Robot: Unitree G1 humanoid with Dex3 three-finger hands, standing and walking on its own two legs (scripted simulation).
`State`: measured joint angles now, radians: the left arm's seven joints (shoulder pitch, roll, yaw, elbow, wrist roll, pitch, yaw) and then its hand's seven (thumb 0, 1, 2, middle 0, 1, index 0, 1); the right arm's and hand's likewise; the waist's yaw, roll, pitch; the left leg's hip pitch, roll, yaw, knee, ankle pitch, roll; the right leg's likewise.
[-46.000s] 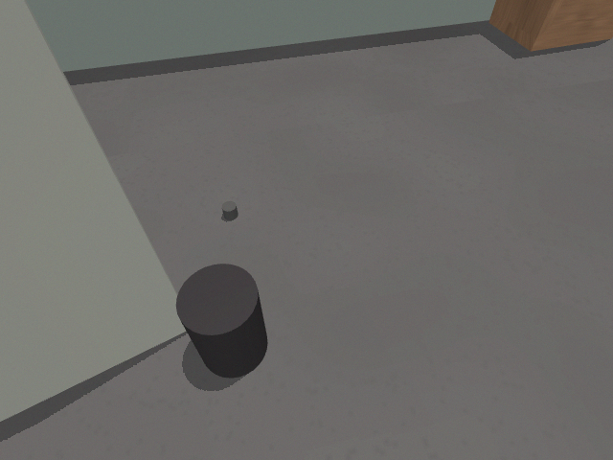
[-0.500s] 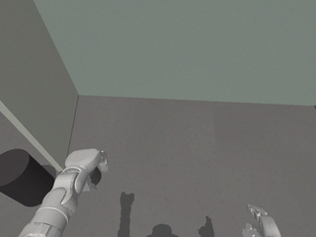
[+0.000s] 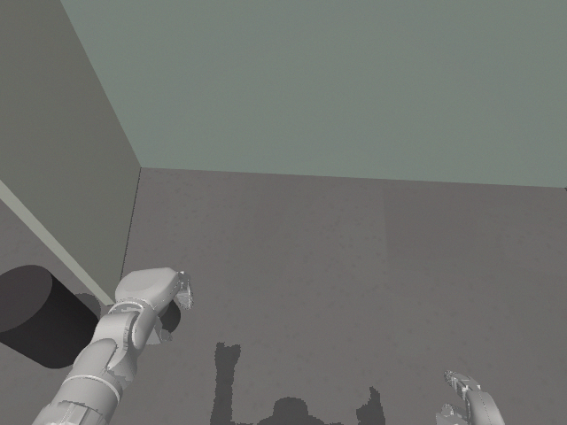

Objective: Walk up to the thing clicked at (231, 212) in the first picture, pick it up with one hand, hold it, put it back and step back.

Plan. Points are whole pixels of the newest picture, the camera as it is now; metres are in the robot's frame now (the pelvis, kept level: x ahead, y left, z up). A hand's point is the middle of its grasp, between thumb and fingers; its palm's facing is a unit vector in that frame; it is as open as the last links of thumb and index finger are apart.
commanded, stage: crouch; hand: left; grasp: from above
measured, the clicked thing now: (156, 312) +0.30 +0.24 -0.05
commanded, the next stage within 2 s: lower in 1.96 s
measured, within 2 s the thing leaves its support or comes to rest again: neither
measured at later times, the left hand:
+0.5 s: hand (178, 337) +0.31 +0.24 -0.18, palm faces -0.43 +0.01 -0.90, open 7.8 cm
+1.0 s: hand (199, 359) +0.35 +0.26 -0.43, palm faces -0.45 +0.00 -0.89, open 7.6 cm
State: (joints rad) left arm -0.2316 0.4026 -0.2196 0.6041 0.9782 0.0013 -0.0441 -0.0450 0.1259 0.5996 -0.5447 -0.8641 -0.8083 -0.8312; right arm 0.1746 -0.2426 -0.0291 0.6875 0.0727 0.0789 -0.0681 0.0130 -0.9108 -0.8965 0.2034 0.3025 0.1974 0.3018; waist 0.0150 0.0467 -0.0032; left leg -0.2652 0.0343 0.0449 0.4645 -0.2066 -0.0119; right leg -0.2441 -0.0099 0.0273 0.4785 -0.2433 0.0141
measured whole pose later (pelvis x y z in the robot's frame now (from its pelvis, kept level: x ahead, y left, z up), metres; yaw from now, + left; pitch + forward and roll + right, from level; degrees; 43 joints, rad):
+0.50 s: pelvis -0.02 +0.00 -0.08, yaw +1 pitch +17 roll -2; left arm -0.49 0.38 -0.15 1.09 1.15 -0.07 0.32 -0.05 0.13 0.59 -0.55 -0.85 -0.83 -0.83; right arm 0.22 -0.27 -0.08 0.71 0.00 0.04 -0.02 0.01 -0.90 -0.89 0.20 0.30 0.20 0.30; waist -0.06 0.00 -0.12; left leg -0.95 0.05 0.00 1.07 -0.42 -0.01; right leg -0.90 0.00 0.00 1.05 -0.46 0.02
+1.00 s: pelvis -0.07 +0.01 -0.28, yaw -2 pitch +36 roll -5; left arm -0.74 0.53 0.01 1.24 1.21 -0.14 0.35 -0.04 0.12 0.61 -0.56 -0.84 -0.87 -0.78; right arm 0.20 -0.22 -0.04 0.75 -0.07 -0.05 0.03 0.01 -0.90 -0.89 0.21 0.30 0.20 0.30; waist -0.15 0.04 -0.20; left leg -1.90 0.04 -0.07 1.88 -0.61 0.01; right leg -1.81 0.00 -0.03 1.84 -0.66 0.03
